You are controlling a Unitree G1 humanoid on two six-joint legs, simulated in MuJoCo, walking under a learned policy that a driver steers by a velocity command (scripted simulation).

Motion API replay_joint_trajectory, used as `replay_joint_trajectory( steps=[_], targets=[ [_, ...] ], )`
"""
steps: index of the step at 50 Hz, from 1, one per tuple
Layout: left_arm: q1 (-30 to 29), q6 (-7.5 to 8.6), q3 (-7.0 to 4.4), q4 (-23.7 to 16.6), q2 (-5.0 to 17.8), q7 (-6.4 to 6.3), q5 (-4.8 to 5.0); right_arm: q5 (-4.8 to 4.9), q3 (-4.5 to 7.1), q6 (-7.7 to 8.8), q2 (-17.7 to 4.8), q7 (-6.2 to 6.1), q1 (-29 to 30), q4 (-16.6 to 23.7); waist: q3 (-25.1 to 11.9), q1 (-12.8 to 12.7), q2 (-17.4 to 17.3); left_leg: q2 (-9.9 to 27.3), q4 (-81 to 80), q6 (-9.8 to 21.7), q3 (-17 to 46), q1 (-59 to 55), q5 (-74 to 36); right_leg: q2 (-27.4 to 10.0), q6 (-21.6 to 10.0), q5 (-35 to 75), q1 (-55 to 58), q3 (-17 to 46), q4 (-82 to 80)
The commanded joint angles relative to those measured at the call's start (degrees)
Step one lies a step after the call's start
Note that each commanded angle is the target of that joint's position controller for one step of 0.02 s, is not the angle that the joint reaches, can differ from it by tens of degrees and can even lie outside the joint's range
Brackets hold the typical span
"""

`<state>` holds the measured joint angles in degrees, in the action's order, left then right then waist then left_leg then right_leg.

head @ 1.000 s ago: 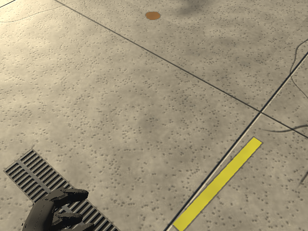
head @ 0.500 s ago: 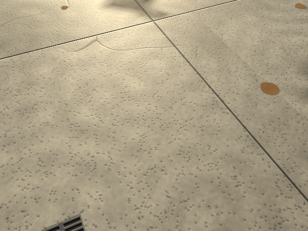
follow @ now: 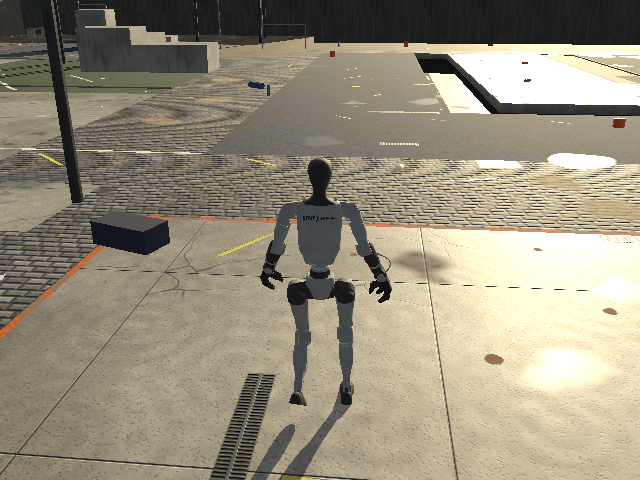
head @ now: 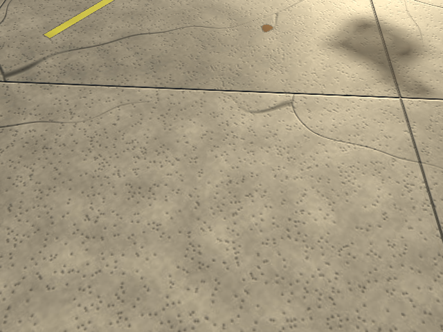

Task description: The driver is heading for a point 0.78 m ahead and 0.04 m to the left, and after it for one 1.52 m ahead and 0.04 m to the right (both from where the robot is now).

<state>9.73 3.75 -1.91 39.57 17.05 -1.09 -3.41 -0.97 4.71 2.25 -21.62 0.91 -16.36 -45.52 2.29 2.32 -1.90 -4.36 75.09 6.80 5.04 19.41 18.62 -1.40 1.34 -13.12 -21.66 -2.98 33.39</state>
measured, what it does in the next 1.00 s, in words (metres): walks ahead: left foot, then right foot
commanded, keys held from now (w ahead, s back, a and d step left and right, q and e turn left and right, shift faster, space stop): w+q+shift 0.18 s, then w+shift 0.20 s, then w+e+shift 0.24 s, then e+shift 0.38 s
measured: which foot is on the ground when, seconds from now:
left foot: up 0.00-0.32, down 0.34-0.76, up 0.78-1.00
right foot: down 0.00-0.34, up 0.36-0.74, down 0.76-1.00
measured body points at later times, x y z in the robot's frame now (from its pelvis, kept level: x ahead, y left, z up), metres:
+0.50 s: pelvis +0.44 +0.07 +0.00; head +0.47 +0.07 +0.45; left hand +0.43 +0.33 -0.12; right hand +0.61 -0.17 -0.13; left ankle +0.43 +0.09 -0.72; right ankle +0.42 -0.11 -0.61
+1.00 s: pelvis +0.83 +0.14 +0.01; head +0.88 +0.14 +0.45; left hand +0.95 +0.42 -0.10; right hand +1.06 -0.11 -0.04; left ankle +0.92 +0.34 -0.66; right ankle +0.88 +0.10 -0.72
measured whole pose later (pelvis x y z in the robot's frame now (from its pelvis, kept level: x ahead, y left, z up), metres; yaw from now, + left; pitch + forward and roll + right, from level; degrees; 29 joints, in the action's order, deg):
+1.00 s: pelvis +0.83 +0.14 +0.01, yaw -5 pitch +2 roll +0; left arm 14.3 1.1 -3.5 39.0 18.6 -0.2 0.9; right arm -1.0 -0.1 4.8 -15.7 -1.6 0.2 -33.1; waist 4.6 -3.1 1.0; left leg 1.2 57.9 -5.8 12.7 37.1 20.2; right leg 11.8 -8.1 -5.8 -19.9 6.5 25.1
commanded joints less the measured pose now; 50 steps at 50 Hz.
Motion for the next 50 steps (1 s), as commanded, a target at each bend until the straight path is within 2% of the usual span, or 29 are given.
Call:
replay_joint_trajectory(
  steps=[1, 4, 7, 11, 13, 15, 16, 17, 18, 19, 20, 21, 22, 23, 25, 28, 31, 34, 36, 37, 38, 39, 40, 41, 42, 43, 45, 47, 50],
  targets=[
    [10.1, 1.15, -1.45, 2.1, 3.5, 0.23, 0.6, -1.23, -1.27, -0.99, 0.7, 2.32, 5.2, 7.5, -2.5, -3.9, 5.8, 8.5, 2.0, -1.2, 0.4, 22.8, -3.7, -15.5, -6.0, -7.4, 19.3, 18.7, -20.0],
    [12.3, 2.74, -1.15, 5.2, 2.1, 1.47, 2.24, -1.24, -2.55, -2.34, 2.9, 3.39, 10.4, 11.4, -0.5, -2.7, 6.6, 10.2, -0.2, -1.2, -1.4, 26.0, -7.3, -14.5, -4.3, 7.2, 17.6, 7.4, -22.5],
    [10.6, 3.71, -1.3, 5.8, 3.6, 1.54, 1.87, -0.79, -3.16, -2.48, 2.2, 4.06, 15.7, 14.4, 2.5, -1.2, 6.4, 9.9, -9.1, -1.2, -4.2, 25.1, -15.4, -12.4, -3.5, 17.0, 14.8, -3.2, -25.6],
    [15.9, 3.55, -1.55, 8.4, 6.2, 0.9, 1.43, -1.13, -4.34, -1.98, 3.1, 5.29, 23.3, 15.9, 7.1, -2.7, 3.6, 5.6, -27.8, 2.1, -12.8, 17.4, -18.2, -10.3, -1.7, 37.2, 17.0, -12.2, -27.7],
    [18.6, 2.83, -1.88, 9.1, 9.3, 0.17, 1.6, -1.4, -4.15, -1.49, 2.2, 4.69, 21.3, 14.2, 4.0, -1.2, 6.4, 0.6, -31.2, 4.0, -15.8, 9.7, -15.5, -11.8, -1.9, 64.2, 22.0, -12.6, -22.3],
    [17.0, 1.19, -2.53, 8.6, 13.2, -0.56, 1.5, -1.66, -2.79, -0.93, -1.0, 3.29, 8.7, 9.8, -3.2, 6.0, 9.3, -2.9, -33.2, 6.1, -13.9, -4.2, -9.0, -14.4, -3.3, 77.4, 23.8, -11.9, -5.4],
    [14.6, 0.52, -2.46, 7.7, 13.6, -0.62, 1.4, -1.62, -1.41, -0.7, -3.4, 2.37, -3.0, 5.7, -8.1, 11.0, 10.0, -3.0, -37.1, 7.8, -10.7, -16.5, -7.6, -14.8, -4.8, 74.8, 20.1, -11.0, 8.4],
    [13.1, 0.13, -2.54, 7.2, 12.9, -0.3, 1.33, -1.8, 0.43, -0.84, -6.4, 1.14, -10.5, 2.7, -10.9, 13.8, 7.2, 0.1, -42.0, 9.1, -5.0, -29.8, -5.4, -10.9, -4.7, 52.3, 9.8, -11.5, 28.4],
    [16.6, 0.62, -1.02, 3.8, 4.4, 0.88, 1.62, -1.65, 1.76, -1.52, -11.9, -0.11, -4.8, 3.5, -13.3, 3.3, -10.4, 15.4, -43.0, 10.7, 18.7, -42.4, -5.5, -1.2, -2.2, -13.2, -11.9, -9.9, 50.9],
    [16.0, 1.34, -0.96, -0.3, 7.1, 0.83, 3.44, -1.64, 2.22, -1.86, -13.1, -0.37, -6.2, 5.8, -24.8, 4.4, -6.7, 22.7, -52.3, 18.0, 38.4, -48.8, -1.6, 0.9, -2.7, -12.6, -21.1, 2.8, 60.4],
    [9.7, 1.88, -0.99, -0.4, 7.9, 0.67, 3.84, -1.34, 2.04, -1.45, -9.8, -0.93, -5.9, 4.6, -16.9, 5.2, 1.2, 21.6, -56.9, 15.6, 33.5, -42.5, -1.3, -1.9, -3.3, -7.3, -25.2, 5.2, 58.4],
    [10.0, 1.93, -0.47, 0.5, 6.4, 0.7, 4.03, -1.03, 1.35, -0.51, -6.8, -1.32, -4.3, 2.8, -6.7, 2.2, 4.2, 20.6, -59.2, 13.7, 26.5, -30.8, -4.8, -4.0, -3.7, -5.6, -24.3, 4.7, 53.0],
    [9.5, 1.28, -0.17, 1.5, 5.1, 0.98, 3.14, -1.44, 0.62, 0.8, -4.2, -1.45, -2.2, 2.2, -3.1, -0.3, 7.7, 18.4, -60.3, 11.5, 21.3, -22.0, -7.0, -5.8, -3.8, -5.2, -20.6, 6.2, 48.1],
    [11.8, 0.02, 0.07, 3.0, 4.1, 1.5, 2.43, -1.64, -0.18, 1.93, -2.3, -1.77, -0.5, 2.0, -1.1, -2.9, 8.2, 16.9, -61.9, 10.3, 16.3, -15.4, -10.1, -6.3, -3.6, -4.9, -16.4, 7.5, 45.7],
    [12.9, -1.97, 0.05, 4.3, 2.5, 2.76, 2.01, -0.69, -1.22, 3.72, 0.5, -1.4, -1.0, 0.3, 1.1, -5.0, 5.1, 14.6, -65.6, 7.1, 8.9, -8.6, -11.1, -7.5, -3.1, -4.2, -13.3, 8.7, 39.2],
    [3.0, -2.39, 0.27, 1.2, 1.4, 3.62, 2.79, -0.18, -1.28, 5.38, 0.4, -0.12, -2.8, -1.1, 5.6, -2.9, 1.6, 10.5, -70.1, 2.2, -2.7, -7.0, -23.3, -6.5, -3.9, 6.7, -17.5, 5.6, 28.4],
    [-3.1, -1.45, 1.05, -0.3, 0.2, 4.57, 3.27, 0.36, -1.97, 6.43, 1.0, -0.01, -3.9, -1.7, 5.4, -1.5, 1.7, 7.8, -71.7, -1.8, -11.8, -7.9, -38.8, -3.6, -5.8, 19.8, -12.5, -1.3, 14.8],
    [-3.8, -0.49, 1.42, 0.0, 0.2, 5.43, 2.32, 0.87, -2.15, 6.92, -1.2, -1.69, -5.8, -2.7, 3.4, -2.0, 1.2, 9.3, -64.5, -5.0, -15.2, -16.4, -66.0, 1.9, -7.7, 28.0, -6.8, -7.4, 3.7],
    [5.5, -0.65, 0.3, 3.2, 3.5, 5.53, 1.22, 0.78, -1.44, 6.04, -4.1, -3.65, -4.4, -1.6, -3.3, -6.1, -2.4, 10.7, -49.0, -7.7, -16.1, -19.2, -79.6, 7.7, -8.2, 23.7, 4.1, -9.5, 2.2],
    [15.7, -0.95, -0.92, 6.2, 6.1, 5.17, 0.68, 0.53, -1.15, 5.22, -5.0, -4.23, -2.4, -0.8, -8.0, -10.9, -2.9, 11.5, -35.3, -8.8, -15.4, -15.6, -80.2, 9.5, -9.5, 20.9, 15.2, -7.6, 2.9],
    [22.0, -0.78, -4.14, 4.8, 11.4, 4.45, 5.65, 1.71, 0.02, 3.89, -10.1, -4.4, 3.8, 1.4, -11.3, -18.3, -2.2, 9.6, -14.7, -12.3, -12.7, -7.0, -69.8, 3.3, -11.9, 26.9, 27.2, 2.0, 1.1],
    [26.8, -1.16, -3.72, 7.0, 12.6, 3.05, 6.2, -0.19, -1.7, 3.98, -2.6, -3.28, 9.9, 3.3, -10.6, -19.7, 15.1, -3.7, 13.4, -13.8, -13.4, 6.5, 2.3, -2.0, -13.8, 44.1, 36.4, 8.6, -3.2],
    [18.4, 0.7, -3.15, 3.4, 16.2, 2.74, 0.83, 1.0, -3.48, 5.21, 3.2, -2.21, -6.1, 6.7, -24.9, -6.2, 20.2, -4.8, 30.6, -15.9, 3.4, 23.3, 18.4, -17.2, -28.2, 56.7, 51.3, 39.3, -1.1],
    [13.8, 0.11, -4.47, -1.5, 15.1, 2.61, 1.0, 1.24, -3.05, 5.81, -3.4, -1.49, -3.4, 7.9, -31.8, -9.5, 6.3, -1.7, 26.3, -13.5, 8.8, 20.2, 13.3, -17.8, -29.0, 43.9, 48.5, 43.5, -6.7],
    [8.6, 0.08, -4.18, -3.3, 13.0, 2.39, 2.5, 2.44, -2.69, 5.68, -3.7, -1.12, 0.9, 10.6, -19.6, -5.6, 0.2, 0.0, 19.8, -11.2, 7.2, 24.4, 12.0, -14.6, -27.9, 28.1, 37.5, 41.0, -11.5],
    [3.4, 0.03, -3.51, -4.6, 10.1, 2.24, 4.13, 1.23, -2.56, 4.99, -3.3, -1.41, 2.2, 10.3, -12.4, -1.9, -7.4, 3.0, 13.0, -9.5, 5.0, 22.3, 9.4, -11.1, -24.8, 20.1, 25.4, 37.0, -15.1],
    [0.6, -0.24, -3.36, -6.4, 9.8, 1.92, 3.88, 0.1, -2.1, 2.91, -3.2, -1.63, 1.7, 10.5, -3.7, 0.9, -6.0, 4.2, 4.5, -10.5, 3.9, 16.7, 8.6, -7.3, -23.3, 27.3, 7.7, 32.0, -17.8],
    [0.2, -0.66, -3.52, -6.0, 9.3, 1.31, 4.19, -0.57, -2.64, 2.26, -0.8, -2.38, 3.4, 11.6, -2.7, 1.3, -3.6, 4.4, -11.1, -12.2, 2.0, 10.9, 5.9, -1.2, -20.5, 36.7, -1.1, 23.9, -16.0],
    [1.3, -3.3, -4.81, -5.6, 11.2, -0.66, 4.96, 0.37, -3.35, 1.61, 1.8, -3.25, 7.6, 12.7, -10.7, -0.5, 1.9, 0.2, -27.9, -14.0, 0.4, 4.6, -5.8, 2.9, -15.5, 41.9, 0.4, 20.7, -10.7]
  ],
)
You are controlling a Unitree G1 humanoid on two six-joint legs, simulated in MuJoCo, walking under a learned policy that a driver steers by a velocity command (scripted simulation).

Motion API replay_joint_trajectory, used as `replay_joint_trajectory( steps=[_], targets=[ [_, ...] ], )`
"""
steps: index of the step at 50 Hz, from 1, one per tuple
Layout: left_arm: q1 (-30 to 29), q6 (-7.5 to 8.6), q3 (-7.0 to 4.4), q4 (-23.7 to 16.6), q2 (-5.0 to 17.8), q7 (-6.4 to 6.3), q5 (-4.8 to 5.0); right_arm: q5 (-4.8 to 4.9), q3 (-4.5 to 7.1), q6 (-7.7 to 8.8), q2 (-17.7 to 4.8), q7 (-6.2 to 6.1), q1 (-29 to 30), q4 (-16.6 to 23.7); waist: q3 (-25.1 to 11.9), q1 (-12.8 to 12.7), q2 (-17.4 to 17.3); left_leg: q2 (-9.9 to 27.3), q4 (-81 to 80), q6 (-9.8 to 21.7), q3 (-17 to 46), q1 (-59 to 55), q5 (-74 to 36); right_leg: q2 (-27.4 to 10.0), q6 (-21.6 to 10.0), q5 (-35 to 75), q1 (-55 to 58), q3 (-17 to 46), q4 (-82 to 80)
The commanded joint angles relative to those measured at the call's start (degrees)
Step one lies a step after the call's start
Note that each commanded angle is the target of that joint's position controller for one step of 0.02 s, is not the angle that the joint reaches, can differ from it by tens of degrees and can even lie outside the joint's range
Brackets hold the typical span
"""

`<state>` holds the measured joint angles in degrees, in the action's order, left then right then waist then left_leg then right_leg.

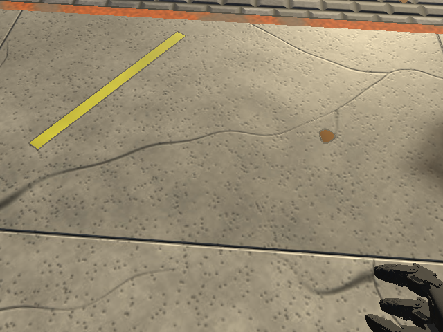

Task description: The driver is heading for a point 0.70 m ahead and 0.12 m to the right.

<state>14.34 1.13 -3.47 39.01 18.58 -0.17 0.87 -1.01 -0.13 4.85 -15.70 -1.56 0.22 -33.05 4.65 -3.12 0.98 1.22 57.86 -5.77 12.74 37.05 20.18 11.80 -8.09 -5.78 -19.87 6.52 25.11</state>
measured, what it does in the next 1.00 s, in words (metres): walks ahead, turning right: left foot, then right foot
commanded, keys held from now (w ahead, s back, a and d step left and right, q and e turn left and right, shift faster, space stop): e+shift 0.42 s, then shift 0.26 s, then q+shift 0.32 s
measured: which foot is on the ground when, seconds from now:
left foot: up 0.00-0.14, down 0.16-0.56, up 0.58-0.98, down 1.00-1.00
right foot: down 0.00-0.16, up 0.18-0.54, down 0.56-1.00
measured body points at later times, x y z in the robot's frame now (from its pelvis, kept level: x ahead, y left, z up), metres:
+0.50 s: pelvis +0.12 +0.06 +0.00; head +0.16 +0.03 +0.45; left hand +0.41 +0.22 -0.08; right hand +0.13 -0.26 -0.10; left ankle +0.23 +0.17 -0.73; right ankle +0.08 -0.07 -0.70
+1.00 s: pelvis +0.13 +0.04 -0.01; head +0.16 +0.05 +0.44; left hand +0.41 +0.20 -0.11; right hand +0.13 -0.27 -0.10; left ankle +0.15 +0.14 -0.73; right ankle +0.08 -0.06 -0.73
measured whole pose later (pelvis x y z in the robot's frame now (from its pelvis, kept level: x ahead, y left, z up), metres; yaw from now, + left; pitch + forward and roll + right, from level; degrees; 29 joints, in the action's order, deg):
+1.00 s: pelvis +0.13 +0.04 -0.01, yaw -24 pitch +2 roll -1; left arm 5.9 -2.1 -3.5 38.5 14.4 -2.7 0.2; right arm 1.6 4.1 -2.7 -16.1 0.7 -11.9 -39.9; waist 0.8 1.3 1.6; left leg 1.2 37.0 0.5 -3.8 17.0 19.2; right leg -3.2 0.0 -19.1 -17.5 -7.3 35.2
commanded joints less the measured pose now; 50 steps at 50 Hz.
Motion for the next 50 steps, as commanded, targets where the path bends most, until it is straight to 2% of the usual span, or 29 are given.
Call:
replay_joint_trajectory(
  steps=[1, 3, 5, 7, 8, 9, 10, 11, 12, 13, 15, 17, 21, 25, 27, 28, 29, 30, 31, 32, 34, 37, 38, 39, 41, 42, 47, 49, 50],
  targets=[
    [-3.3, -1.59, -3.44, -5.2, 9.7, -2.09, 1.2, 0.9, 1.61, -1.23, -4.5, -0.74, -7.8, 0.6, -15.0, 4.4, 0.9, -6.3, -14.3, -1.5, -6.9, -14.0, -10.9, -9.8, -4.1, 31.4, 0.0, 11.5, -1.1],
    [-3.2, -2.92, -3.47, -5.8, 8.7, -2.73, 1.71, 1.31, 2.0, -1.52, -5.3, -0.48, -4.5, 1.3, -15.8, 2.9, 3.8, -7.2, -20.7, -1.2, -5.6, -14.6, -15.1, -9.2, -1.1, 21.2, 2.2, 14.0, 0.7],
    [-3.7, -3.52, -3.31, -6.9, 7.2, -2.96, 1.18, 1.24, 2.75, -1.3, -6.4, -0.09, -3.1, 1.4, -14.2, 2.5, 6.9, -6.8, -26.8, -0.6, -3.3, -15.6, -16.3, -9.4, 0.4, 11.9, 4.1, 18.5, 2.7],
    [-6.5, -3.43, -2.91, -8.5, 5.3, -2.79, 0.81, 1.08, 3.88, -0.34, -7.5, 0.28, -6.2, -0.1, -12.9, 4.9, 7.3, -3.9, -37.2, 1.9, -2.6, -22.2, -24.0, -8.0, 2.4, 2.0, 3.0, 19.9, 9.0],
    [-3.7, -3.38, -1.76, -8.6, 1.3, -2.35, 0.25, 0.27, 4.26, -0.24, -8.6, 0.03, -8.1, -0.6, -15.7, 3.6, 0.6, 6.2, -37.7, 6.8, 4.3, -32.7, -29.6, -4.7, 4.7, -18.7, -3.5, 15.3, 20.4],
    [1.3, -3.17, -1.18, -8.5, -0.4, -2.09, -0.69, -1.21, 4.34, -1.23, -9.6, -0.43, -8.6, 0.8, -16.8, 1.0, -9.5, 17.6, -34.2, 14.4, 16.4, -41.0, -47.0, 1.4, 7.6, -36.4, -14.1, 6.7, 32.0],
    [6.3, -2.35, -2.0, -9.8, 4.6, -0.57, -0.17, -1.52, 5.31, -2.0, -11.5, -0.43, -9.1, 0.1, -21.9, -2.1, -19.9, 27.4, -37.0, 22.5, 30.4, -41.9, -37.9, -4.4, 9.8, -34.3, -19.2, 3.8, 42.9],
    [3.6, -2.55, -3.31, -7.6, 9.2, -0.36, 0.58, -0.88, 5.03, -2.32, -7.9, -0.98, -6.4, 1.9, -17.7, 0.7, -13.2, 22.0, -37.4, 21.9, 24.4, -38.7, -28.0, -8.0, 11.6, -28.7, -20.7, 2.3, 48.0],
    [0.4, -3.37, -3.99, -7.1, 10.7, -0.61, 0.93, -0.61, 4.41, -2.99, -5.5, -1.4, -5.3, 2.2, -13.9, 1.8, -7.8, 17.2, -36.9, 18.7, 14.6, -34.3, -21.3, -9.6, 12.6, -23.6, -21.4, 1.1, 50.5],
    [-0.3, -4.33, -3.89, -7.0, 9.9, -1.06, 0.83, -0.26, 4.19, -3.57, -5.3, -1.61, -4.0, 2.8, -11.8, 1.8, -5.2, 14.2, -37.6, 16.9, 9.5, -29.7, -18.8, -10.9, 13.2, -20.7, -20.1, 0.0, 51.8],
    [-1.9, -4.7, -2.72, -8.5, 6.5, -1.02, 0.49, -0.41, 4.78, -4.2, -7.0, -2.05, -3.5, 1.8, -8.4, 1.8, -5.6, 10.9, -39.9, 16.4, 2.1, -23.6, -20.8, -12.4, 13.1, -16.7, -18.1, -3.6, 48.2],
    [-3.6, -4.31, -1.92, -9.6, 4.2, -0.89, 0.68, -0.77, 5.35, -4.55, -7.6, -2.22, -5.7, 0.3, -9.9, 2.9, -8.0, 11.4, -40.4, 17.7, -1.6, -26.3, -24.6, -13.7, 13.1, -15.9, -17.9, -5.2, 43.4],
    [-5.0, -4.12, -1.74, -10.0, 4.0, -0.15, 0.51, 0.06, 6.7, -4.7, -9.5, -1.73, -5.3, -1.0, -13.1, 3.4, -9.7, 14.6, -40.2, 18.1, -6.6, -27.9, -25.2, -16.8, 12.1, -13.5, -11.6, -5.8, 32.2],
    [-3.6, -4.37, -2.1, -9.1, 4.0, 0.56, 0.04, 1.53, 7.32, -4.63, -10.5, -0.41, -6.4, -2.7, -12.7, 3.0, -11.0, 14.9, -37.7, 17.0, -9.6, -26.2, -23.8, -13.6, 9.4, -13.5, -1.7, -9.0, 17.4],
    [0.8, -4.28, -2.67, -6.9, 4.0, 0.74, -0.32, 2.77, 6.9, -4.54, -8.9, -0.18, -6.8, -3.7, -12.7, 0.8, -9.5, 13.1, -31.6, 13.3, -12.2, -22.9, -20.4, -10.8, 6.3, -5.8, 7.7, -10.4, 3.9],
    [2.6, -4.1, -3.31, -6.5, 6.0, 0.44, -0.51, 2.38, 6.31, -4.53, -6.4, 0.15, -9.8, -5.0, -11.4, 1.2, -2.9, 9.8, -23.3, 8.5, -16.5, -15.2, -12.5, -14.2, 3.8, 2.3, 15.0, -3.8, -1.7],
    [2.3, -3.99, -4.48, -8.2, 13.0, -0.48, -0.95, -0.97, 4.97, -4.47, -3.0, 0.87, -11.3, -2.6, -11.4, 3.9, 17.6, 2.1, -4.7, 2.2, -21.7, 1.8, 16.0, -31.9, -4.1, 23.2, 23.0, 17.7, -1.4],
    [3.1, -3.13, -4.22, -8.8, 12.7, -0.24, -3.3, -0.32, 6.1, -4.12, -6.5, 0.16, -5.0, -1.2, -15.0, -1.7, 15.2, 0.1, 5.4, 1.8, -12.7, 4.0, 18.8, -36.1, -12.5, 21.8, 15.7, 22.1, -4.7],
    [0.8, -2.24, -3.47, -8.4, 10.6, -0.1, -3.76, 1.22, 6.64, -4.43, -8.2, -0.35, -3.5, -1.5, -12.0, -0.7, 9.7, 1.1, 9.2, 2.5, -11.0, 3.4, 14.0, -32.1, -10.3, 16.5, 12.8, 16.6, -5.3],
    [-3.2, -1.7, -2.97, -8.1, 8.6, -0.33, -2.71, 1.43, 6.65, -4.92, -7.5, -0.81, -4.9, -2.6, -10.2, 1.6, 7.9, 1.5, 8.5, 2.9, -10.7, 3.5, 9.1, -28.4, -6.8, 13.3, 11.2, 12.4, -4.8],
    [-7.6, -1.55, -1.73, -8.2, 5.6, -0.89, -1.29, 0.44, 6.75, -5.86, -7.1, -1.41, -8.2, -4.8, -10.5, 3.7, 6.9, 1.4, 9.6, 1.7, -11.2, -0.5, 2.8, -25.1, -4.2, 16.4, 8.6, 7.2, -3.9],
    [-9.5, -0.8, 0.85, -6.2, -1.8, -1.16, -2.29, 1.4, 5.07, -6.14, -3.0, -0.32, -12.8, -7.6, -12.3, 5.6, 6.5, 2.7, -1.6, 1.2, -11.3, -10.2, -3.0, -22.0, -2.2, 14.0, 7.3, -1.2, -3.6],
    [-9.0, -0.7, 0.69, -5.7, -1.5, -1.22, -2.58, 1.61, 4.43, -6.14, -2.1, 0.13, -11.1, -7.2, -11.3, 4.2, 7.3, 2.7, -6.8, 1.3, -11.6, -12.5, -3.3, -22.2, -2.2, 11.7, 7.0, -2.0, -3.7],
    [-7.7, -0.85, -0.05, -5.0, 0.8, -1.4, -2.75, 1.79, 4.36, -6.21, -2.9, 0.48, -8.6, -5.9, -10.1, 2.6, 8.2, 2.4, -9.2, 1.5, -12.2, -13.1, -1.7, -23.6, -3.2, 10.3, 7.4, -1.1, -3.9],
    [-5.4, -1.71, -1.87, -4.0, 5.8, -1.77, -2.49, 2.31, 5.1, -6.39, -6.4, 0.99, -6.8, -3.7, -8.4, 0.9, 8.8, 1.5, -9.6, 2.0, -13.9, -11.3, 3.1, -27.4, -5.8, 9.6, 9.3, 2.3, -3.9],
    [-4.9, -2.1, -2.27, -3.8, 6.5, -1.97, -2.18, 2.58, 5.29, -6.45, -7.1, 1.18, -6.9, -3.1, -7.7, 0.5, 8.2, 1.8, -9.7, 2.4, -14.0, -10.0, 4.4, -29.0, -6.5, 10.2, 10.5, 3.7, -3.8],
    [-7.5, -2.7, -3.01, -3.7, 6.2, -2.87, -0.97, 2.75, 5.3, -6.98, -5.2, 2.21, -10.2, -2.9, -7.8, 2.2, 6.4, 1.6, -15.1, 4.9, -16.3, -12.0, 4.4, -31.3, -4.9, 17.2, 12.7, 1.9, -0.3],
    [-9.2, -2.92, -3.29, -3.5, 5.6, -3.11, -0.13, 2.71, 5.7, -6.99, -4.9, 2.56, -13.8, -3.8, -8.8, 4.5, 5.5, -0.4, -25.9, 7.2, -18.1, -18.7, -4.4, -28.9, -0.9, 13.7, 10.4, -3.0, 4.6],
    [-7.2, -2.86, -3.3, -2.7, 4.2, -3.01, -0.11, 2.2, 6.57, -6.87, -7.0, 2.13, -15.5, -4.0, -8.7, 4.6, 0.2, 0.7, -32.5, 9.8, -12.4, -23.9, -14.8, -25.1, 3.6, 4.4, 5.9, -7.4, 12.2]
  ],
)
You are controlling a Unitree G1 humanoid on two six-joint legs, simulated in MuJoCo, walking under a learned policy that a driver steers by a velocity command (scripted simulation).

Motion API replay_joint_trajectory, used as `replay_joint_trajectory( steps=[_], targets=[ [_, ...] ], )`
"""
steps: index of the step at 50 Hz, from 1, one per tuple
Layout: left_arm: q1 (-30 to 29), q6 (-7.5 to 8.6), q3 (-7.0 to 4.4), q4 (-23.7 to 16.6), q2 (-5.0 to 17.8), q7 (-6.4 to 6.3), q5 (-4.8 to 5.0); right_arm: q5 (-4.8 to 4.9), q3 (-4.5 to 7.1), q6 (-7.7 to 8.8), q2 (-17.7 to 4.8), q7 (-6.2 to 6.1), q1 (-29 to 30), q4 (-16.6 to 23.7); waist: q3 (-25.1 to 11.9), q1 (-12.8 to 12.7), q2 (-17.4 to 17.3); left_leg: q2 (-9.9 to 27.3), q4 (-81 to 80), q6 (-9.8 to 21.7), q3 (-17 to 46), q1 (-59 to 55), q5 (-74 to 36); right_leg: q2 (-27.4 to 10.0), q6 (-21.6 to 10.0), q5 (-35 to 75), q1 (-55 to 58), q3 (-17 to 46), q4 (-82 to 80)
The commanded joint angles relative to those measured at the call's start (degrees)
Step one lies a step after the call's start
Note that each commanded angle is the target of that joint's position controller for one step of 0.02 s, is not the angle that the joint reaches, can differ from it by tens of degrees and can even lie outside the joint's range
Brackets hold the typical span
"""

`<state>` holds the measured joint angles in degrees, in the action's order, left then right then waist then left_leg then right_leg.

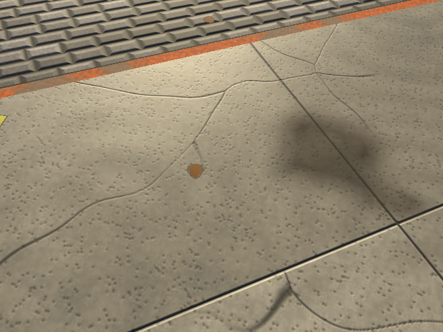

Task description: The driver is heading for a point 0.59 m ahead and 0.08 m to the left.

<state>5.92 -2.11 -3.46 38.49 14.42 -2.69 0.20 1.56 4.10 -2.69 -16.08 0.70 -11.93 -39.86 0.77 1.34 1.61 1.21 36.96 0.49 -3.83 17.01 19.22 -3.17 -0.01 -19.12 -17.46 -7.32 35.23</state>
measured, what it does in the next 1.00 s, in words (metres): steps on the spot, turning left: right foot, then left foot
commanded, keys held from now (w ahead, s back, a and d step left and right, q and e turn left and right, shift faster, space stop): q+shift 0.26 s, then shift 0.74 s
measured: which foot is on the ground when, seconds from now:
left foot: down 0.00-0.50, up 0.52-0.78, down 0.80-1.00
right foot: down 0.00-0.00, up 0.02-0.46, down 0.48-1.00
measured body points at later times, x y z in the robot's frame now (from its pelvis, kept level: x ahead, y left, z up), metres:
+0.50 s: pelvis +0.02 -0.01 +0.01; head +0.04 +0.00 +0.46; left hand +0.07 +0.32 -0.08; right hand +0.30 -0.19 -0.07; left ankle -0.02 +0.10 -0.73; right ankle +0.08 -0.11 -0.73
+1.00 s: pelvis +0.02 +0.01 +0.01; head +0.02 +0.02 +0.46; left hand +0.03 +0.29 -0.11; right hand +0.23 -0.17 -0.10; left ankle -0.06 +0.11 -0.73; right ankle +0.08 -0.11 -0.73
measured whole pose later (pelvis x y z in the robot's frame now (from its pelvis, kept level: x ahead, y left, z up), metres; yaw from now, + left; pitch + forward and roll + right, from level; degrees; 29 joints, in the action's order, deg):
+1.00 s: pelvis +0.02 +0.01 +0.01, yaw +24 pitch -1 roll +0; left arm 10.3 0.4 -2.2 44.5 13.6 -0.7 -0.6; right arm -0.9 2.0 -0.4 -12.8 -1.0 -13.1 -41.7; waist 1.7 -0.8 0.8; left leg -0.7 30.8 -0.5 4.2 10.4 19.4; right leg 0.0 1.5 -15.2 -14.1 3.0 30.2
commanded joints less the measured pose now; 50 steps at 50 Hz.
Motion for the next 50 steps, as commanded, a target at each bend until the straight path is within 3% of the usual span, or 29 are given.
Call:
replay_joint_trajectory(
  steps=[1, 2, 3, 4, 5, 6, 7, 9, 13, 19, 21, 23, 24, 25, 26, 27, 28, 30, 34, 36, 38, 39, 40, 41, 42, 43, 44, 46, 50],
  targets=[
    [0.2, 0.69, -2.64, -4.7, 5.3, -0.23, -1.69, -0.88, 4.63, 1.15, -15.3, -1.18, -4.8, 3.9, -4.7, -1.6, -18.1, 14.7, -13.5, 11.2, 26.6, -13.2, -39.3, -0.9, 2.5, -2.5, -13.4, -0.7, 19.7],
    [-8.2, 1.44, -2.18, -7.7, 5.1, -0.23, -2.05, -2.69, 4.37, 2.09, -15.2, -0.69, -7.1, 4.9, -6.3, 3.4, -19.3, 20.5, -16.8, 21.4, 37.9, -16.2, -45.8, 7.1, 4.1, -21.1, -24.2, 7.7, 31.4],
    [-8.3, 1.88, -2.58, -7.4, 6.1, 0.03, -1.26, -3.24, 3.99, 3.19, -14.0, -0.47, -6.5, 5.1, -7.2, 2.9, -11.8, 19.0, -16.5, 20.8, 34.7, -18.0, -42.6, 5.5, 3.6, -19.3, -26.3, 12.5, 36.6],
    [-7.0, 2.02, -2.77, -6.4, 6.5, 0.08, -0.71, -2.16, 3.92, 3.75, -12.9, -0.82, -3.2, 5.4, -6.4, 0.6, -8.0, 15.4, -15.1, 17.4, 30.0, -18.2, -40.8, 4.5, 3.2, -13.9, -27.1, 13.6, 36.8],
    [-5.9, 2.09, -2.95, -5.5, 6.6, -0.2, -0.93, -0.7, 3.67, 3.48, -11.6, -1.33, -0.4, 6.0, -6.1, -0.6, -5.4, 13.0, -14.5, 14.6, 27.0, -17.6, -39.6, 3.8, 3.4, -9.7, -27.4, 13.8, 34.4],
    [-5.6, 2.1, -3.25, -5.3, 7.3, -0.44, -1.14, 0.34, 3.25, 2.96, -10.5, -1.98, 1.4, 6.6, -6.5, -1.3, -5.9, 11.6, -14.6, 13.1, 25.6, -16.6, -38.6, 3.4, 3.7, -6.6, -25.7, 14.1, 32.3],
    [-5.3, 2.24, -3.16, -5.2, 6.6, -0.19, -0.94, 0.53, 3.11, 2.34, -10.1, -2.45, 1.6, 6.9, -7.1, -1.7, -6.7, 10.0, -14.6, 12.6, 25.1, -15.4, -38.9, 4.3, 4.3, -4.6, -23.5, 13.6, 31.6],
    [-4.5, 2.52, -2.86, -4.5, 5.5, 0.29, -0.47, 0.04, 3.36, 1.62, -10.6, -3.05, 0.9, 7.2, -8.0, -1.6, -6.6, 8.4, -14.6, 12.1, 24.8, -15.5, -37.2, 5.8, 4.9, -1.6, -21.9, 13.4, 27.0],
    [-5.8, 3.0, -2.65, -4.1, 5.2, 0.59, -0.14, 0.09, 4.07, 0.81, -12.0, -3.75, 0.9, 8.0, -7.3, -1.0, -8.5, 6.6, -14.2, 10.9, 28.2, -13.1, -28.6, 7.6, 5.7, 1.1, -18.4, 14.4, 14.9],
    [-4.4, 3.55, -2.6, -3.1, 6.8, 1.84, 0.09, -1.08, 2.9, 0.1, -10.7, -2.92, 2.8, 8.8, -7.6, 0.5, -12.0, 7.0, -11.2, 10.9, 30.8, -8.4, -30.1, 6.1, 4.6, 0.4, -8.6, 12.8, 7.1],
    [-3.7, 4.03, -2.62, -3.1, 7.2, 2.35, 0.14, -1.04, 2.43, -0.05, -10.3, -2.57, 3.7, 9.0, -7.0, 0.6, -12.2, 7.0, -10.0, 11.0, 32.4, -8.4, -31.5, 5.6, 3.5, 0.0, -6.0, 12.2, 2.8],
    [-1.0, 4.64, -2.65, -2.4, 6.9, 2.85, 0.03, -0.44, 1.86, -0.13, -9.5, -2.54, 5.7, 9.3, -6.1, -1.6, -11.5, 4.9, -8.7, 9.1, 32.6, -6.3, -26.9, 5.2, 1.7, 8.8, 1.2, 11.1, -9.0],
    [-0.5, 4.83, -2.73, -2.4, 7.5, 2.84, -0.57, -0.66, 1.45, 0.1, -8.3, -2.58, 4.5, 9.0, -5.8, -1.6, -9.4, 3.0, -7.7, 6.8, 31.6, -4.1, -19.6, 2.5, 0.4, 16.5, 6.0, 13.5, -13.3],
    [-0.6, 4.83, -2.89, -3.5, 10.3, 2.57, -1.8, -2.14, 0.58, 0.53, -5.7, -2.43, 1.4, 8.9, -7.3, 0.5, 0.6, -2.3, 0.5, 3.5, 25.8, -0.6, -5.1, -6.8, -2.9, 27.4, 10.9, 23.6, -15.3],
    [-0.7, 4.58, -3.05, -2.6, 12.0, 2.53, -2.96, -1.61, 1.01, 0.96, -6.6, -2.53, -0.7, 9.2, -4.7, 2.9, 12.0, -9.5, 7.6, -0.4, 18.8, 6.1, 15.3, -15.3, -12.8, 37.8, 9.8, 33.6, -15.6],
    [0.1, 4.9, -2.5, -2.7, 9.3, 2.54, -2.36, -1.98, 2.13, 1.22, -10.7, -2.86, 1.0, 8.9, -4.7, 0.3, 10.6, -6.6, 17.7, -3.4, 16.9, 8.6, 19.6, -18.8, -18.0, 33.9, 8.2, 38.0, -16.8],
    [0.5, 4.92, -2.32, -2.6, 8.8, 2.32, -1.66, -1.3, 2.95, 1.14, -12.4, -2.98, 2.8, 8.4, -4.2, -0.6, 7.4, -5.7, 23.7, -4.5, 16.4, 9.8, 16.9, -16.5, -17.1, 29.6, 8.2, 35.0, -16.4],
    [-0.8, 4.5, -1.89, -2.3, 8.2, 1.84, -0.37, -1.33, 2.6, 0.29, -9.6, -3.1, 2.8, 7.1, -3.8, -0.5, 4.9, -4.8, 26.8, -6.0, 16.1, 10.8, 12.3, -12.0, -13.2, 22.7, 8.3, 28.7, -15.8],
    [-0.9, 3.03, -1.15, -1.4, 6.7, 1.49, -0.63, -1.03, 0.14, 0.47, -2.8, -2.32, 3.6, 6.4, -4.4, -1.1, 8.2, -2.1, 10.6, -6.8, 8.6, 4.3, 8.9, -5.5, -10.7, 24.4, 8.5, 19.2, -14.9],
    [1.9, 2.38, -1.43, -0.6, 7.7, 1.47, -0.62, -0.71, -0.02, 0.77, -2.7, -2.2, 4.4, 5.9, -5.5, -2.9, 9.6, -1.8, 1.6, -6.6, 6.9, 1.0, 7.5, -6.1, -11.6, 25.6, 10.6, 20.0, -13.8],
    [1.9, 2.06, -1.2, -0.3, 7.8, 1.53, 0.04, -0.62, 0.33, 0.95, -3.3, -2.17, 1.4, 4.0, -5.9, -1.4, 8.7, -2.2, -11.3, -5.4, 5.4, -4.7, -2.8, -6.1, -10.9, 25.1, 9.9, 20.2, -12.2],
    [3.1, 2.26, -0.9, 0.2, 7.2, 1.63, 0.36, -1.09, 0.33, 1.05, -3.7, -2.11, 0.6, 3.2, -5.5, -1.1, 7.6, -2.2, -17.2, -4.2, 5.8, -8.4, -8.8, -5.5, -9.3, 24.1, 8.2, 20.0, -12.0],
    [4.7, 2.91, -0.62, 0.7, 6.7, 1.86, 0.08, -1.89, 0.49, 1.13, -5.6, -2.29, 0.7, 3.7, -6.0, -1.7, 4.8, 0.4, -17.0, -2.5, 9.2, -12.7, -14.3, -5.0, -6.4, 20.7, 5.1, 19.6, -11.7],
    [5.5, 3.82, -0.27, 0.4, 6.0, 2.43, -1.23, -2.47, 1.02, 1.06, -8.8, -2.69, 0.4, 4.2, -7.0, -3.4, -2.0, 5.1, -13.0, -0.2, 13.1, -15.3, -24.5, -2.2, -3.6, 16.2, 2.1, 16.0, -8.8],
    [5.6, 4.23, 0.2, 0.6, 3.8, 2.59, -1.43, -2.75, 0.93, 1.24, -7.7, -2.16, 1.3, 2.8, -6.8, -4.6, -9.9, 5.0, -12.3, 2.7, 13.5, -8.4, -15.1, 1.7, -0.7, 7.6, 5.5, 11.2, -9.6],
    [2.8, 4.22, 0.08, 0.9, 5.4, 2.53, -1.79, -2.7, 0.22, 1.65, -4.6, -1.59, 2.8, 3.8, -4.3, -2.8, -7.5, 3.8, -13.6, 2.9, 13.4, -5.5, -9.4, 2.1, 1.0, 7.8, 6.6, 10.9, -8.2],
    [1.6, 4.1, -0.08, 1.0, 5.4, 2.46, -1.53, -2.97, -0.15, 2.04, -3.5, -1.53, 2.3, 3.1, -3.3, -2.4, -6.4, 3.3, -14.1, 2.1, 13.1, -4.1, -7.1, 2.1, 1.1, 9.0, 6.9, 10.8, -7.8],
    [2.0, 3.45, -0.16, 1.3, 5.4, 1.98, -0.97, -2.6, -0.07, 2.9, -4.3, -1.65, 1.4, 2.5, -1.0, -2.1, -5.5, 2.3, -13.6, 0.9, 12.4, -2.8, -8.7, 1.8, 0.5, 12.4, 6.3, 11.2, -7.3],
    [3.1, 3.07, -0.19, 2.8, 4.8, 1.56, -0.68, -2.33, -0.59, 3.53, -3.4, -2.01, -0.5, 1.5, -0.4, -2.1, -4.8, 1.8, -12.9, 0.6, 11.9, -2.2, -9.9, 1.7, 0.6, 13.5, 6.8, 11.4, -7.1]
  ],
)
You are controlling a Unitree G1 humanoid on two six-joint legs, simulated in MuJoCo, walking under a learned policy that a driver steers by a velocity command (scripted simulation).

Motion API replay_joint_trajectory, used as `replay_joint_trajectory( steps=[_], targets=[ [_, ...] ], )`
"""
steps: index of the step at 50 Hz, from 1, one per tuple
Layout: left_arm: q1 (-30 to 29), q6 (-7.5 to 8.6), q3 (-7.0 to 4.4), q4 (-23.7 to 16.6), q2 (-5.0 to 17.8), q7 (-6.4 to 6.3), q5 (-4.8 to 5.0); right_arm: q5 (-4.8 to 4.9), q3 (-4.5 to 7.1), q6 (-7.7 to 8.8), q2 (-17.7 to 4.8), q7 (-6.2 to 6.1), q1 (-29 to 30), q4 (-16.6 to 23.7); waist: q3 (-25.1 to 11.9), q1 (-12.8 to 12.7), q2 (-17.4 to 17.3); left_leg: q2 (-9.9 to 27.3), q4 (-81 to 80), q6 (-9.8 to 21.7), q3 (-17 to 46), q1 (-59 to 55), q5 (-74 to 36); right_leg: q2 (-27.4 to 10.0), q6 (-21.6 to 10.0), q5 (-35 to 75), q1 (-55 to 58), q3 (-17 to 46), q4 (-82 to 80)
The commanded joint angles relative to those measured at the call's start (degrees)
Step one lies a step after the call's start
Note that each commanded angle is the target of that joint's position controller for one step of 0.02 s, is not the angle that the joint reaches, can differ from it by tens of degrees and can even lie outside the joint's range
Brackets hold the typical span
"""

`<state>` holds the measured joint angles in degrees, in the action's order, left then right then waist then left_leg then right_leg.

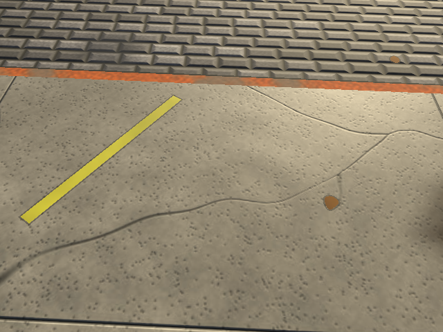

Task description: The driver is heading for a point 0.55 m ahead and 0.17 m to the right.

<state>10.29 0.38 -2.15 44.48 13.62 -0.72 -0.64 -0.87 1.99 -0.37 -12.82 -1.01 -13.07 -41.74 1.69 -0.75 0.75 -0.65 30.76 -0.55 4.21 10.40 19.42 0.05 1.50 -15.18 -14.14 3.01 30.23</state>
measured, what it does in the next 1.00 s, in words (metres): walks ahead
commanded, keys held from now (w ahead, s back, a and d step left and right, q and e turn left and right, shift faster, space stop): shift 0.58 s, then w+shift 0.42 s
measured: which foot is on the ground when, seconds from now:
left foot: down 0.00-0.84, up 0.86-1.00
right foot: down 0.00-1.00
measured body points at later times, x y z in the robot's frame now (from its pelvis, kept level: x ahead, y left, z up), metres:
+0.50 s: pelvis +0.00 +0.01 +0.00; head +0.01 +0.01 +0.45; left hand +0.08 +0.27 -0.14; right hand +0.09 -0.24 -0.13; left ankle -0.03 +0.13 -0.73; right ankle +0.01 -0.14 -0.73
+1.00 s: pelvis +0.11 -0.06 +0.00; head +0.12 -0.08 +0.45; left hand +0.10 +0.20 -0.13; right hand +0.23 -0.32 -0.12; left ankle +0.09 +0.08 -0.65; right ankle +0.07 -0.15 -0.73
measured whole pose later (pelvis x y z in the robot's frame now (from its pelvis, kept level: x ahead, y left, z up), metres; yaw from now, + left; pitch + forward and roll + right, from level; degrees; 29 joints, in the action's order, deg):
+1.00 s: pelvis +0.11 -0.06 +0.00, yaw +0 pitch +2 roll +0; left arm 22.3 4.6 -2.6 57.7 12.9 1.2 -2.0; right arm -2.9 3.1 3.4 -15.4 2.6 -13.1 -48.0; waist -2.3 -2.0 -2.8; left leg 2.7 66.8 4.9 1.8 31.4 12.4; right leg 1.8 -3.0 -17.3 -10.2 -4.1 25.5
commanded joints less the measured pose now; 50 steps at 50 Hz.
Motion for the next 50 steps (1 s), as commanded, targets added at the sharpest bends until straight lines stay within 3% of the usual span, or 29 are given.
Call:
replay_joint_trajectory(
  steps=[1, 9, 29, 30, 31, 32, 33, 34, 35, 37, 40, 41, 42, 43, 44, 45, 46, 47, 49, 50],
  targets=[
    [-1.2, 0.49, -1.53, -2.8, 5.5, -0.48, 0.16, 0.12, 1.45, 1.25, -6.5, -0.32, 0.5, 3.2, -1.2, 0.0, -3.6, 3.5, -6.7, 1.7, 3.8, 4.5, -10.1, -1.5, -0.8, 9.7, 3.6, 1.1, -2.1],
    [-0.4, -0.01, -1.8, 0.8, 6.0, -1.12, 0.4, 0.32, 1.15, 1.68, -5.8, -0.23, -0.6, 1.5, -1.6, 0.1, -1.5, 2.7, -6.1, 1.9, 3.0, 3.5, -13.1, -1.8, 0.0, 11.9, 4.6, 1.4, -2.1],
    [1.3, -0.88, -1.79, 11.3, 5.7, -2.25, 0.69, 0.61, 0.87, 1.84, -5.3, -0.57, -3.4, -7.1, 0.0, 0.0, -1.2, 1.4, -7.5, 1.5, 0.9, 2.8, -12.9, -1.5, 0.0, 11.6, 5.2, 1.1, -3.8],
    [3.0, -0.97, -1.66, 12.5, 5.0, -2.26, 0.89, 0.88, 1.15, 1.57, -5.8, -0.79, -5.6, -8.4, -2.4, 0.3, -2.5, 0.7, -8.8, 2.5, 0.9, 1.5, 0.1, 0.8, -0.3, -0.3, 5.1, -1.7, -1.9],
    [2.8, -0.83, -1.86, 12.6, 5.2, -2.12, 1.59, 1.56, 1.91, 1.29, -8.1, -0.93, -6.7, -8.6, -0.4, 1.2, -5.0, 2.2, -11.3, 5.0, 4.4, 2.2, 19.7, 3.1, -1.0, -15.0, 0.3, -4.2, 2.1],
    [-0.8, 0.01, -1.88, 10.9, 5.6, -1.76, 1.9, 2.09, 2.47, 1.5, -10.2, -0.95, -9.5, -8.8, 3.6, 3.4, -8.3, 7.6, -16.9, 8.7, 13.0, 2.3, 34.4, 3.1, -1.5, -20.8, -8.2, -4.6, 7.5],
    [-5.4, 1.55, -1.23, 8.0, 3.8, -1.05, 2.86, 2.63, 3.33, 2.43, -13.3, -0.97, -9.7, -8.7, 8.2, 4.2, -14.4, 16.3, -24.1, 13.4, 25.3, 3.0, 40.1, 1.6, -2.1, -14.3, -14.8, -5.4, 15.8],
    [-9.0, 3.05, -1.37, 6.0, 5.0, -0.56, 3.37, 2.46, 3.28, 3.59, -13.0, -1.06, -8.4, -8.1, 12.0, 4.8, -13.6, 20.9, -27.3, 16.3, 31.7, 3.2, 34.5, -2.4, -3.2, -13.3, -21.1, -1.0, 21.7],
    [-8.8, 4.35, -1.68, 5.6, 5.8, -0.04, 3.53, 1.93, 2.78, 4.63, -11.2, -1.03, -6.6, -7.5, 12.2, 3.6, -11.1, 21.7, -27.0, 16.2, 31.4, -0.9, 27.3, -4.8, -4.2, -12.0, -26.3, 0.8, 24.4],
    [-5.6, 6.01, -1.42, 6.3, 5.0, 0.98, 3.18, 2.45, 2.55, 5.24, -10.0, -0.53, -4.1, -6.1, 7.4, 1.9, -8.4, 19.0, -24.7, 12.8, 22.9, -5.0, 16.8, -7.0, -5.4, -9.1, -24.6, 0.4, 17.9],
    [1.9, 6.65, -1.51, 9.7, 4.1, 1.73, 2.56, 3.15, 3.01, 4.64, -11.8, -0.07, -2.1, -5.4, 2.0, -1.8, -9.1, 10.5, -20.3, 9.8, 8.6, 6.2, 10.4, -1.1, -3.0, -1.3, 0.4, -8.3, 4.4],
    [7.6, 4.12, -1.99, 10.2, 4.3, 2.94, -1.69, -1.61, 3.99, 3.93, -13.2, 0.79, -2.1, -7.3, 0.4, -5.0, -6.6, 7.6, -16.3, 10.9, 5.3, 10.6, 16.1, 3.1, -2.8, -1.7, 9.8, -14.3, -1.0],
    [14.7, 3.15, -2.96, 12.7, 5.7, 2.61, -1.98, -2.19, 3.75, 4.02, -11.5, 1.04, -1.9, -7.0, -0.3, -7.8, -1.4, 5.7, -7.5, 10.7, 3.8, 18.6, 14.2, 4.6, -2.4, -2.4, 21.2, -14.9, -0.5],
    [25.2, 3.47, -3.94, 14.8, 8.7, 1.87, -2.39, -2.36, 2.65, 4.6, -7.5, 1.24, 2.1, -5.7, -2.7, -13.8, 9.4, 0.5, 15.5, 9.3, -2.4, 27.7, 7.0, -4.5, -3.7, -12.4, 30.2, -1.8, -5.7],
    [30.6, 4.15, -3.51, 15.0, 12.5, 1.61, -3.18, -1.71, 0.7, 5.58, 0.4, 1.37, 7.3, -1.0, -3.6, -13.9, 20.9, -6.0, 35.6, 8.3, 0.3, 40.1, 13.2, -19.4, -7.2, -37.0, 28.2, 30.2, -19.3],
    [20.6, 3.64, -2.92, 13.3, 11.7, 1.55, -2.91, -0.7, 0.65, 5.82, -0.5, 2.07, 5.5, 0.6, 0.5, -6.7, 13.0, -2.6, 43.0, 9.3, 6.5, 46.0, 5.2, -23.8, -12.1, -46.2, 20.6, 44.4, -26.3],
    [12.5, 3.86, -2.88, 10.2, 11.0, 1.63, -2.05, -0.64, 1.07, 5.78, -3.6, 2.66, 5.6, 0.5, 4.3, -2.8, 5.0, 2.9, 44.1, 8.9, 4.6, 47.5, -2.8, -24.4, -12.6, -41.5, 15.8, 39.0, -24.6],
    [9.1, 4.46, -2.54, 9.2, 9.3, 1.94, -1.26, -1.52, 1.47, 5.65, -5.7, 3.36, 3.7, -0.8, 3.2, -0.7, 0.4, 6.2, 40.6, 7.3, 2.5, 42.4, -7.4, -20.4, -11.5, -32.5, 12.2, 29.4, -23.1],
    [9.1, 5.43, -1.52, 9.3, 6.6, 1.72, -1.07, -2.82, 1.59, 4.48, -6.2, 4.38, 1.4, -2.4, 1.5, 0.6, 3.1, 7.6, 37.8, 4.4, -0.8, 35.5, -10.2, -14.2, -10.2, -22.9, 8.0, 18.4, -25.5],
    [11.2, 5.85, -1.23, 10.4, 5.7, 1.6, -1.0, -2.57, 1.35, 3.79, -5.5, 4.81, 2.5, -1.9, 2.6, 0.5, 4.5, 7.8, 37.6, 3.5, -1.9, 35.9, -12.0, -13.0, -10.6, -19.8, 7.3, 15.7, -26.6]
  ],
)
